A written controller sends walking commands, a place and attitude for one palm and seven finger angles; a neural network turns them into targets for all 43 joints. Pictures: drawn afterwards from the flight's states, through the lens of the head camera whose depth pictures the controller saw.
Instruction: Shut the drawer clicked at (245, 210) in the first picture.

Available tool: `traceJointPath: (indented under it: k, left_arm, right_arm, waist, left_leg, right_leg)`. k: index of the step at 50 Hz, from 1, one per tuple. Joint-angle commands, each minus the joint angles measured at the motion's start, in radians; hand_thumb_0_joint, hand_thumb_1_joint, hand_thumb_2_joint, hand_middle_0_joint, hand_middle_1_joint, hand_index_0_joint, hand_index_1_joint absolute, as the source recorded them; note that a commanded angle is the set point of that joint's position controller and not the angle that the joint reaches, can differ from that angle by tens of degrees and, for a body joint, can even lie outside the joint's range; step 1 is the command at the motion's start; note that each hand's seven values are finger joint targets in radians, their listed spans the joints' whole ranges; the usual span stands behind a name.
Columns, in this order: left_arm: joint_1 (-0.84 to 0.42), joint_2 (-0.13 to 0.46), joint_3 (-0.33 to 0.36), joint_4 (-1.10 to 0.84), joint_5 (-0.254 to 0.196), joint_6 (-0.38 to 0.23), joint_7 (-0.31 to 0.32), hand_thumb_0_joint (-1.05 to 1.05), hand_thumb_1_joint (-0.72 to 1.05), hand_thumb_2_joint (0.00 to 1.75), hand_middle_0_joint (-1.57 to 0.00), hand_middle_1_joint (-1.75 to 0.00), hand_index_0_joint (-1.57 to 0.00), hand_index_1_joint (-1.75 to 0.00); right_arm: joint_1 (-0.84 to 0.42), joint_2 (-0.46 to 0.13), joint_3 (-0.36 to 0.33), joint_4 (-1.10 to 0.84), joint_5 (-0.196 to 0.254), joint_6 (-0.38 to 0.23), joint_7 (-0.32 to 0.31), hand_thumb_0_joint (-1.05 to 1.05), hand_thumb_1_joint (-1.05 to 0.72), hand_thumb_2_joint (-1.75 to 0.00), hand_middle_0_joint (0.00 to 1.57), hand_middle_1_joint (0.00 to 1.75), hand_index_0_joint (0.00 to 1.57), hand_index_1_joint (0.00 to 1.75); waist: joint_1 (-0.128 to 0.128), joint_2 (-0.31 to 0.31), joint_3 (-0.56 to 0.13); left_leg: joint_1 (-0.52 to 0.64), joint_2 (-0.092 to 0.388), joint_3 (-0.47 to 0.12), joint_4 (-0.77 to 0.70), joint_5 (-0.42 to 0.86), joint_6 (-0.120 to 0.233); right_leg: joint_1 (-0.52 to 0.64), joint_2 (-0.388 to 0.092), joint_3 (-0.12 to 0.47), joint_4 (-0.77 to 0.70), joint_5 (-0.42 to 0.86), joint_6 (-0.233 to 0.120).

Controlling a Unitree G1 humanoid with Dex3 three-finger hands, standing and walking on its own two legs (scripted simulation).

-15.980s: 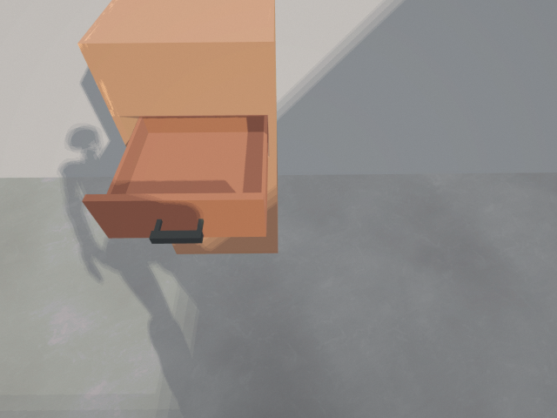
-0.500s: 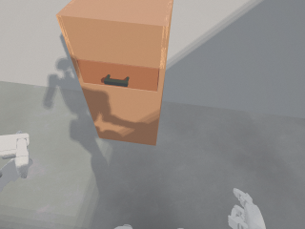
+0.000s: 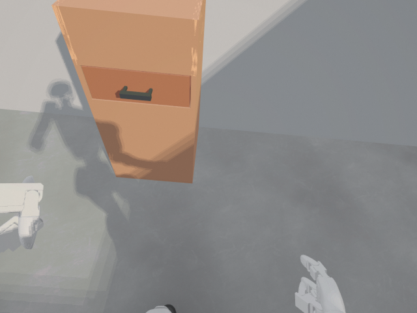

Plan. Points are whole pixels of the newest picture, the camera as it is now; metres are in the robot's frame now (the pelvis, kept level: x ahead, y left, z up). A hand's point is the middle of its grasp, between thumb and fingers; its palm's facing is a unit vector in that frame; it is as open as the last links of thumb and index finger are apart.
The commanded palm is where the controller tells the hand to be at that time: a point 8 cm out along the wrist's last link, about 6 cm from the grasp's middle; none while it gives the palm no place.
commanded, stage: stop stepping back and stand still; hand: left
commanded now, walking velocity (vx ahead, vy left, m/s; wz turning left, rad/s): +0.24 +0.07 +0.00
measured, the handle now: (136, 92) +0.85 +0.28 -0.13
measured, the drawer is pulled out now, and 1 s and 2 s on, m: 0.00 0.00 0.00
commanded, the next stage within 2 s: let the arm hang, fingers relaxed in 0.80 s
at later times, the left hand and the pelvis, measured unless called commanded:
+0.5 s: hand out of the picture +0.11 +0.26 +0.19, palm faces +0.33 -0.82 -0.48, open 3.3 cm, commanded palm +0.06 +0.31 +0.19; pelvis -0.06 +0.03 +0.00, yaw +1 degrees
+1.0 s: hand (21, 282) +0.16 +0.28 +0.06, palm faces +0.18 -0.85 -0.49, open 3.1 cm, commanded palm none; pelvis -0.05 +0.04 +0.00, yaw +4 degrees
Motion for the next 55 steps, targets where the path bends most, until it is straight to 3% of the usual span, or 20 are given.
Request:
traceJointPath:
  k: [1,5,9,12,15,16,19,20,22,23,27,30,32,35,38,41,44,45,50,55]
  left_arm:
    - [0.104,0.071,0.152,-0.052,-0.038,0.016,0.041,0.00,0.90,0.90,-1.40,-1.60,-1.40,-1.60]
    - [-0.015,0.046,0.067,0.025,-0.022,0.029,0.056,0.00,0.90,0.90,-1.40,-1.60,-1.40,-1.60]
    - [-0.163,0.032,-0.009,0.004,0.012,0.030,0.066,0.00,0.90,0.90,-1.40,-1.60,-1.40,-1.60]
    - [-0.278,0.050,-0.009,-0.084,0.029,0.021,0.065,0.00,0.90,0.90,-1.40,-1.60,-1.40,-1.60]
    - [-0.244,0.051,0.035,-0.146,0.048,0.019,0.078,0.00,0.90,0.90,-1.40,-1.60,-1.40,-1.60]
    - [-0.217,0.077,0.057,-0.145,0.046,0.025,0.078,0.00,0.90,0.90,-1.40,-1.60,-1.40,-1.60]
    - [-0.028,0.072,0.088,-0.156,0.024,0.038,0.070,0.00,0.90,0.90,-1.40,-1.60,-1.40,-1.60]
    - [0.035,0.074,0.092,-0.158,0.021,0.044,0.064,0.00,0.90,0.90,-1.40,-1.60,-1.40,-1.60]
    - [0.035,0.062,0.085,-0.204,-0.007,0.072,0.058,0.00,0.90,0.90,-1.40,-1.60,-1.40,-1.60]
    - [-0.047,0.087,0.107,-0.234,-0.007,0.068,0.061,0.00,0.90,0.90,-1.40,-1.60,-1.40,-1.60]
    - [-0.115,0.010,0.041,0.033,0.005,0.111,0.076,0.00,0.90,0.90,-1.40,-1.60,-1.40,-1.60]
    - [-0.206,-0.014,-0.008,0.067,0.026,0.108,0.089,0.00,0.90,0.90,-1.40,-1.60,-1.40,-1.60]
    - [-0.274,0.006,-0.011,-0.034,0.043,0.081,0.090,0.00,0.90,0.90,-1.40,-1.60,-1.40,-1.60]
    - [-0.240,0.056,0.023,-0.157,0.038,0.062,0.073,0.00,0.90,0.90,-1.40,-1.60,-1.40,-1.60]
    - [-0.079,0.045,0.031,-0.248,0.036,0.071,0.076,0.00,0.90,0.90,-1.40,-1.60,-1.40,-1.60]
    - [0.075,0.061,0.084,-0.206,0.030,0.072,0.080,0.00,0.90,0.90,-1.40,-1.60,-1.40,-1.60]
    - [0.031,0.083,0.137,-0.123,0.018,0.060,0.089,0.00,0.90,0.90,-1.40,-1.60,-1.40,-1.60]
    - [-0.147,-0.098,-0.319,0.734,0.128,0.214,-0.068,0.00,0.90,0.90,-1.40,-1.60,-1.40,-1.60]
    - [-0.252,-0.175,-0.330,0.894,0.101,0.298,-0.078,0.00,0.90,0.90,-1.20,-1.38,-1.20,-1.38]
    - [-0.352,-0.160,-0.356,1.178,0.092,0.319,-0.075,0.00,0.90,0.90,-1.00,-1.17,-1.00,-1.17]
  right_arm:
    - [-0.109,-0.137,-0.053,-0.172,0.000,-0.046,-0.035,0.00,-0.90,-0.90,0.20,0.30,0.20,0.30]
    - [-0.052,-0.162,-0.070,-0.139,-0.004,-0.061,-0.051,0.00,-0.90,-0.90,0.20,0.30,0.20,0.30]
    - [-0.051,-0.172,-0.071,-0.114,-0.010,-0.089,-0.064,0.00,-0.90,-0.90,0.20,0.30,0.20,0.30]
    - [-0.056,-0.178,-0.065,-0.108,-0.018,-0.121,-0.075,0.00,-0.90,-0.90,0.20,0.30,0.20,0.30]
    - [-0.069,-0.186,-0.059,-0.123,-0.032,-0.144,-0.065,0.00,-0.90,-0.90,0.20,0.30,0.20,0.30]
    - [-0.063,-0.168,-0.056,-0.121,-0.036,-0.145,-0.060,0.00,-0.90,-0.90,0.20,0.30,0.20,0.30]
    - [-0.052,-0.137,-0.061,-0.144,-0.041,-0.136,-0.030,0.00,-0.90,-0.90,0.20,0.30,0.20,0.30]
    - [-0.042,-0.124,-0.062,-0.148,-0.034,-0.126,-0.023,0.00,-0.90,-0.90,0.20,0.30,0.20,0.30]
    - [-0.046,-0.122,-0.070,-0.132,-0.026,-0.071,-0.016,0.00,-0.90,-0.90,0.20,0.30,0.20,0.30]
    - [-0.043,-0.129,-0.070,-0.106,-0.034,-0.051,-0.014,0.00,-0.90,-0.90,0.20,0.30,0.20,0.30]
    - [-0.061,-0.112,-0.052,-0.106,-0.013,-0.069,-0.039,0.00,-0.90,-0.90,0.20,0.30,0.20,0.30]
    - [-0.037,-0.144,-0.040,-0.087,-0.010,-0.096,-0.068,0.00,-0.90,-0.90,0.20,0.30,0.20,0.30]
    - [-0.013,-0.158,-0.037,-0.115,-0.006,-0.112,-0.066,0.00,-0.90,-0.90,0.20,0.30,0.20,0.30]
    - [-0.011,-0.124,-0.038,-0.098,-0.032,-0.138,-0.036,0.00,-0.90,-0.90,0.20,0.30,0.20,0.30]
    - [-0.023,-0.131,-0.038,-0.112,-0.020,-0.160,-0.003,0.00,-0.90,-0.90,0.20,0.30,0.20,0.30]
    - [-0.045,-0.147,-0.045,-0.136,-0.014,-0.143,0.009,0.00,-0.90,-0.90,0.20,0.30,0.20,0.30]
    - [-0.046,-0.124,-0.051,-0.141,-0.017,-0.105,0.004,0.00,-0.90,-0.90,0.20,0.30,0.20,0.30]
    - [-0.024,-0.213,-0.097,0.102,-0.008,-0.100,0.081,0.00,-0.90,-0.90,0.20,0.30,0.20,0.30]
    - [0.118,-0.135,-0.072,0.094,-0.028,0.031,0.072,0.00,-0.90,-0.90,0.20,0.30,0.20,0.30]
    - [0.066,-0.152,-0.063,0.149,-0.053,0.054,0.053,0.00,-0.90,-0.90,0.20,0.30,0.20,0.30]
  waist:
    - [0.022,0.090,-0.094]
    - [0.005,0.006,0.051]
    - [-0.002,-0.081,0.117]
    - [-0.005,0.087,0.119]
    - [0.033,0.401,0.040]
    - [0.043,0.367,0.002]
    - [0.065,0.263,-0.157]
    - [0.060,0.162,-0.177]
    - [0.044,-0.180,-0.131]
    - [0.028,-0.134,-0.098]
    - [0.005,-0.157,0.055]
    - [0.007,0.083,0.064]
    - [0.008,0.327,0.023]
    - [0.014,0.162,-0.070]
    - [0.035,0.182,-0.131]
    - [0.047,0.223,-0.127]
    - [0.020,-0.037,-0.063]
    - [-0.020,-0.041,-0.039]
    - [0.003,-0.300,-0.086]
    - [0.029,-0.058,-0.020]
  left_leg:
    - [0.359,0.014,-0.030,-0.026,0.066,0.025]
    - [0.385,0.000,-0.054,0.038,-0.176,-0.001]
    - [0.431,-0.002,-0.068,0.135,-0.166,-0.001]
    - [0.387,0.040,-0.144,-0.077,-0.286,0.001]
    - [0.077,0.154,-0.378,-0.538,-0.824,-0.017]
    - [0.052,0.165,-0.389,-0.554,-0.808,-0.033]
    - [0.115,0.080,-0.134,-0.369,-0.525,-0.040]
    - [0.179,-0.005,-0.014,-0.164,-0.405,-0.045]
    - [0.210,-0.095,0.013,0.437,-0.230,-0.043]
    - [0.069,-0.074,-0.011,0.558,-0.195,-0.043]
    - [0.166,0.020,-0.033,0.285,-0.264,-0.001]
    - [0.290,0.020,-0.011,-0.095,-0.308,0.038]
    - [0.380,0.226,-0.362,-0.210,-0.199,0.122]
    - [0.437,0.261,-0.398,-0.217,0.118,0.148]
    - [0.397,0.213,-0.197,-0.135,0.300,0.111]
    - [0.163,0.134,-0.054,-0.082,0.033,0.053]
    - [0.046,-0.018,0.018,0.096,-0.316,0.000]
    - [0.045,0.007,0.003,0.321,-0.325,-0.005]
    - [0.100,-0.021,-0.016,0.197,-0.288,0.018]
    - [0.197,0.033,-0.076,0.031,0.009,0.039]
  right_leg:
    - [-0.276,-0.170,0.011,-0.091,0.285,0.019]
    - [-0.475,-0.168,0.045,-0.257,-0.195,-0.017]
    - [-0.576,-0.194,0.045,-0.278,-0.242,-0.049]
    - [-0.476,-0.098,-0.029,-0.124,-0.201,-0.003]
    - [-0.095,0.056,-0.074,0.251,-0.169,0.012]
    - [-0.052,0.050,-0.067,0.307,-0.161,0.006]
    - [0.079,0.028,-0.115,0.074,-0.162,-0.024]
    - [0.022,-0.039,-0.052,-0.091,-0.155,-0.047]
    - [-0.348,-0.363,0.346,-0.344,-0.290,-0.161]
    - [-0.325,-0.401,0.293,-0.321,-0.183,-0.193]
    - [-0.450,-0.315,0.137,-0.259,-0.329,-0.117]
    - [-0.352,-0.213,0.046,-0.033,-0.151,-0.061]
    - [-0.430,-0.100,-0.062,0.262,-0.001,0.022]
    - [-0.417,-0.105,-0.017,0.369,-0.095,0.031]
    - [-0.258,-0.102,-0.047,0.211,0.027,0.033]
    - [0.008,-0.092,-0.068,0.029,0.173,0.027]
    - [-0.042,-0.271,0.233,-0.149,0.147,-0.067]
    - [-0.222,-0.432,0.201,-0.010,0.486,-0.099]
    - [-0.110,-0.284,0.016,0.067,0.586,-0.083]
    - [-0.142,-0.226,0.016,0.033,0.458,0.003]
